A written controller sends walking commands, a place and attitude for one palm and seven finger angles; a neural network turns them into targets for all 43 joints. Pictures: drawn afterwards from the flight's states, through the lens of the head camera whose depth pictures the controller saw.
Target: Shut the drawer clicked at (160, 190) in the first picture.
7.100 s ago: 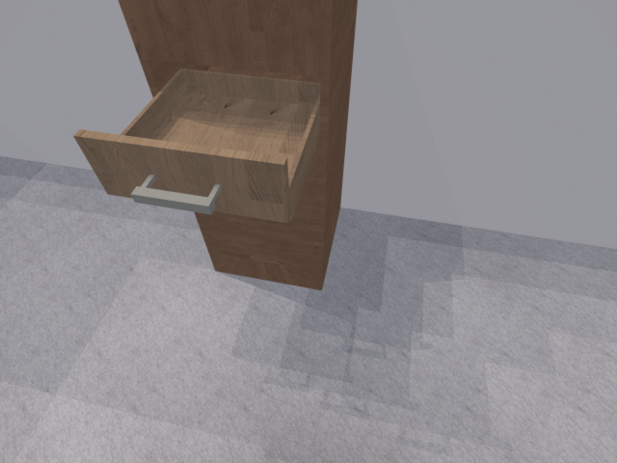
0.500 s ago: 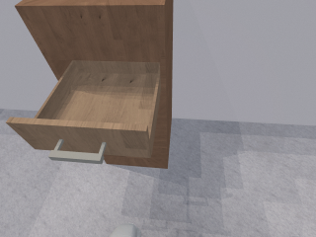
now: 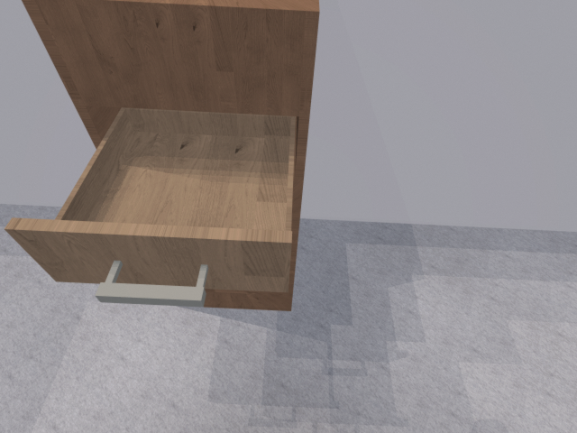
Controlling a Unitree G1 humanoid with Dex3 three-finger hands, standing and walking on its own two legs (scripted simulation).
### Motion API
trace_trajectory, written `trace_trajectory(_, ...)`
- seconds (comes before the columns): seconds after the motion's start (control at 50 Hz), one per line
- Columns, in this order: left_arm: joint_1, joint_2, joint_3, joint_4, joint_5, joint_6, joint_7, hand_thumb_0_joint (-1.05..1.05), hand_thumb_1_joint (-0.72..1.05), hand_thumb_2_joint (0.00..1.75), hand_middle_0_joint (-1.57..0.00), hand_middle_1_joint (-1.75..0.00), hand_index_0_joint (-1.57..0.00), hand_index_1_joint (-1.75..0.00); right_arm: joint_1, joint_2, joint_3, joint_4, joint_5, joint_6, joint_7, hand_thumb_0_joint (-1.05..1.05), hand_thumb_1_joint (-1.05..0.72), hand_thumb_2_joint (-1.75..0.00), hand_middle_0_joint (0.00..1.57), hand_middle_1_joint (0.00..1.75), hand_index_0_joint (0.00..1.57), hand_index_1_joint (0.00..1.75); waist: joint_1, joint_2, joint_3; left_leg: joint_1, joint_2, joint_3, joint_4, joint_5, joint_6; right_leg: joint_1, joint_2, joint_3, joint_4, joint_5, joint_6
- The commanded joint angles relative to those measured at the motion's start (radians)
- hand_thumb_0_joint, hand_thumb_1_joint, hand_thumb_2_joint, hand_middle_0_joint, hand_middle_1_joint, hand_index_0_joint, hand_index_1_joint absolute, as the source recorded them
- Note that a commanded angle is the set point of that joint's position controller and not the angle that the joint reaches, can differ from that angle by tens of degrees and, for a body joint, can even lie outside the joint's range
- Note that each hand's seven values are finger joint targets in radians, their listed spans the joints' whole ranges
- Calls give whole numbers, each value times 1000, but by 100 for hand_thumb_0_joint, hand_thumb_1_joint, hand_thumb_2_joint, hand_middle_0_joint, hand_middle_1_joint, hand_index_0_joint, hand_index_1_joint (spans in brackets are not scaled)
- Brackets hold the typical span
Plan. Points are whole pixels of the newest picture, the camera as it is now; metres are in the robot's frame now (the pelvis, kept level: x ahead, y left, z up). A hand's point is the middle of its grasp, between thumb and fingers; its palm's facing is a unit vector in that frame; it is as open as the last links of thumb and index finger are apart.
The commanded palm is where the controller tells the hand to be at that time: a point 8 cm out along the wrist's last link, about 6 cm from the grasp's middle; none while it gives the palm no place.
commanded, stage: come to a stop and stand still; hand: left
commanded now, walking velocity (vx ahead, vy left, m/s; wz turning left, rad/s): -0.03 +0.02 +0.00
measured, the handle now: (156, 282) +0.32 +0.21 +0.01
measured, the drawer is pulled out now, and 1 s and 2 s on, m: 0.29 0.29 0.29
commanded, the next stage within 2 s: look again from close up in 1.50 s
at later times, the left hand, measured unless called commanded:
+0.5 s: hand out of the picture +0.05 +0.13 -0.16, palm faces +0.02 -0.97 -0.25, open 7.2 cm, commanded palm none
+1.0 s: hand out of the picture +0.01 +0.09 -0.17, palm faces +0.03 -0.98 -0.19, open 7.4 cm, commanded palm none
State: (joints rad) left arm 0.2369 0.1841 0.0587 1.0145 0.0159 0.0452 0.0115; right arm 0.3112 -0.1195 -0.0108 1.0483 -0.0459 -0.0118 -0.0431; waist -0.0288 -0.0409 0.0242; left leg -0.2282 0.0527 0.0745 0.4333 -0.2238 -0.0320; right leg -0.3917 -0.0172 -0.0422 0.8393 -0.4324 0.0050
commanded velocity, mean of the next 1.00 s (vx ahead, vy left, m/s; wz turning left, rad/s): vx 0.00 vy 0.00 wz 0.00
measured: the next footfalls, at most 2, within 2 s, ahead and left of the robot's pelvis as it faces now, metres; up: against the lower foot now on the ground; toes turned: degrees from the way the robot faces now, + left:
right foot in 0.06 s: +0.03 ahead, -0.11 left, +0.00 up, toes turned -2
left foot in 0.30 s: +0.03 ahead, +0.07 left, +0.00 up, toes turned +5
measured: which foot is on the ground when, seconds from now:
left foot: down 0.00-0.06, up 0.08-0.28, down 0.30-1.00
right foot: up 0.00-0.04, down 0.06-1.00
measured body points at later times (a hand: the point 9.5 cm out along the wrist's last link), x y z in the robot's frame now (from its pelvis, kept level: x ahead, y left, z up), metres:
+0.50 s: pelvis +0.01 -0.06 +0.00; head +0.02 -0.08 +0.45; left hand +0.05 +0.18 -0.14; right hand +0.02 -0.28 -0.17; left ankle -0.01 +0.06 -0.74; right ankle -0.01 -0.11 -0.74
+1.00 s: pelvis +0.03 -0.07 +0.00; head +0.04 -0.07 +0.45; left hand +0.01 +0.15 -0.16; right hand +0.02 -0.28 -0.16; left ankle -0.01 +0.06 -0.74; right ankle -0.01 -0.11 -0.74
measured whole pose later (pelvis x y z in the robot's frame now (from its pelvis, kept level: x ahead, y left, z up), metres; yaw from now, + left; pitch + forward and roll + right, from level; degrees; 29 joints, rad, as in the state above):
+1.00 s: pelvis +0.03 -0.07 +0.00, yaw +0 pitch +0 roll +1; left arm 0.32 0.12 -0.02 1.13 0.00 -0.03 0.05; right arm 0.29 -0.14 0.02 1.15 -0.01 -0.01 -0.04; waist 0.00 0.00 0.02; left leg -0.12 0.05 0.09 0.41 -0.27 -0.02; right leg -0.11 0.09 -0.08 0.38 -0.27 -0.11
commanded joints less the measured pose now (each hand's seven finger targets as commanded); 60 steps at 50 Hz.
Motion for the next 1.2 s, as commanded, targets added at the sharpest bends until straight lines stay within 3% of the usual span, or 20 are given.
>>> trace_trajectory(0.0, 80, 20, 1, -33, -4, -34, -5, 0, 90, 90, -20, -30, -20, -30, 35, -202, -52, -19, 10, 3, -7, 0, -90, -90, 20, 30, 20, 30, 32, 224, -52, 23, 213, -172, -30, 360, 142, 166, 0, -7, -341, 135, -7)
trace_trajectory(0.02, 178, 87, 1, 35, 2, -41, 35, 0, 90, 90, -20, -30, -20, -30, -101, -233, -68, -65, 49, -9, -1, 0, -90, -90, 20, 30, 20, 30, 104, 111, -23, -62, 164, -42, 184, 180, 54, 181, -87, 125, -463, 321, -11)
trace_trajectory(0.04, 117, 144, -3, -31, 12, -48, 28, 0, 90, 90, -20, -30, -20, -30, -62, -107, -41, -116, 37, 12, 21, 0, -90, -90, 20, 30, 20, 30, 50, -174, 45, -217, 8, 32, 344, -239, 18, 103, -201, 276, -600, 166, -44)
trace_trajectory(0.06, 79, 126, -14, -58, 15, -57, 25, 0, 90, 90, -20, -30, -20, -30, -19, -106, -36, -116, 21, 16, 29, 0, -90, -90, 20, 30, 20, 30, 25, -71, 3, -212, 7, -17, 449, -267, 27, 109, -230, 291, -577, 215, -127)
trace_trajectory(0.08, 37, 141, -17, -57, 11, -76, 25, 0, 90, 90, -20, -30, -20, -30, 23, -75, -28, -111, 21, 15, 37, 0, -90, -90, 20, 30, 20, 30, -1, -10, -86, -168, 9, -6, 399, -239, 19, 192, -232, 233, -546, 323, -169)
trace_trajectory(0.1, 45, 129, -2, -67, 15, -83, 33, 0, 90, 90, -20, -30, -20, -30, 37, -86, -31, -96, 22, 14, 39, 0, -90, -90, 20, 30, 20, 30, 2, -116, -145, -201, -6, -8, 458, -216, 26, 289, -190, 211, -483, 551, -174)
trace_trajectory(0.12, 39, 117, 0, -68, 11, -87, 40, 0, 90, 90, -20, -30, -20, -30, 41, -102, -32, -97, 27, 13, 34, 0, -90, -90, 20, 30, 20, 30, 0, -224, -177, -225, 2, -26, 504, -225, 32, 340, -198, 192, -439, 688, -186)
trace_trajectory(0.16, 10, 98, -7, -75, 10, -80, 46, 0, 90, 90, -20, -30, -20, -30, 25, -99, -26, -107, 35, 12, 25, 0, -90, -90, 20, 30, 20, 30, 3, -177, -163, -169, 4, -30, 420, -247, 30, 307, -207, 178, -427, 682, -209)
trace_trajectory(0.18, -13, 102, -8, -79, 9, -76, 45, 0, 90, 90, -20, -30, -20, -30, 20, -79, -20, -100, 35, 11, 26, 0, -90, -90, 20, 30, 20, 30, -3, -60, -121, -107, -2, -15, 307, -205, 25, 249, -194, 149, -425, 627, -200)
trace_trajectory(0.22, -26, 106, -17, -72, 1, -66, 40, 0, 90, 90, -20, -30, -20, -30, 57, -64, -10, -66, 30, 11, 25, 0, -90, -90, 20, 30, 20, 30, -21, 6, -14, 48, -24, 1, 96, -64, 23, 85, -154, 129, -424, 362, -144)
trace_trajectory(0.24, -24, 89, -24, -63, -5, -61, 37, 0, 90, 90, -20, -30, -20, -30, 72, -73, -8, -52, 27, 9, 25, 0, -90, -90, 20, 30, 20, 30, -19, 43, 52, 69, -7, -30, 26, -28, 33, 23, -115, 125, -421, 213, -113)
trace_trajectory(0.26, -2, 66, -31, -60, -8, -56, 34, 0, 90, 90, -20, -30, -20, -30, 70, -101, -9, -50, 22, 3, 23, 0, -90, -90, 20, 30, 20, 30, -2, 136, 92, 36, 57, -108, -33, -4, 62, 3, -67, 114, -414, 109, -81)
trace_trajectory(0.28, 30, 51, -34, -56, -8, -56, 32, 0, 90, 90, -20, -30, -20, -30, 58, -120, -9, -58, 18, -3, 22, 0, -90, -90, 20, 30, 20, 30, 20, 189, 96, -15, 116, -174, -75, 25, 98, 50, -35, 87, -413, 103, -61)
trace_trajectory(0.3, 49, 46, -35, -50, -7, -60, 32, 0, 90, 90, -20, -30, -20, -30, 31, -131, -7, -63, 17, 0, 19, 0, -90, -90, 20, 30, 20, 30, 34, 133, 114, -70, 121, -164, -68, -9, 110, 98, -32, 92, -443, 141, -55)
trace_trajectory(0.34, 41, 69, -40, -28, -6, -66, 28, 0, 90, 90, -20, -30, -20, -30, 1, -108, 3, -50, 22, 0, 17, 0, -90, -90, 20, 30, 20, 30, 30, 132, 114, -69, 71, -133, -73, -26, 82, 133, -61, 126, -467, 191, -64)
trace_trajectory(0.48, 58, 89, -46, 4, -8, -89, 29, 0, 90, 90, -20, -30, -20, -30, 43, -113, 9, -8, 29, -7, 13, 0, -90, -90, 20, 30, 20, 30, 9, -18, -21, 68, 43, -59, -54, 42, 53, 233, -105, 162, -526, 411, -43)
trace_trajectory(0.6, 97, 92, -49, 45, -10, -92, 35, 0, 90, 90, -20, -30, -20, -30, 35, -119, 16, 28, 35, -6, 8, 0, -90, -90, 20, 30, 20, 30, 18, -7, 3, 51, 37, -43, -52, 53, 44, 286, -115, 162, -522, 608, -13)
trace_trajectory(0.82, 148, 77, -51, 87, -10, -90, 41, 0, 90, 90, -20, -30, -20, -30, 53, -95, 21, 77, 38, -2, 1, 0, -90, -90, 20, 30, 20, 30, 21, 19, 30, 58, 41, -36, -54, 42, 41, 283, -110, 157, -546, 589, 0)
trace_trajectory(1.02, 165, 55, -55, 99, -10, -88, 40, 0, 90, 90, -20, -30, -20, -30, 66, -88, 23, 91, 36, -11, -4, 0, -90, -90, 20, 30, 20, 30, 24, 34, 33, 73, 55, -49, -65, 97, 48, 273, -98, 138, -518, 589, -19)
trace_trajectory(1.18, 159, 40, -57, 94, -7, -85, 36, 0, 90, 90, -20, -30, -20, -30, 76, -81, 25, 101, 35, -17, -2, 0, -90, -90, 20, 30, 20, 30, 28, 30, 55, 76, 65, -69, -89, 117, 60, 241, -86, 121, -509, 468, -44)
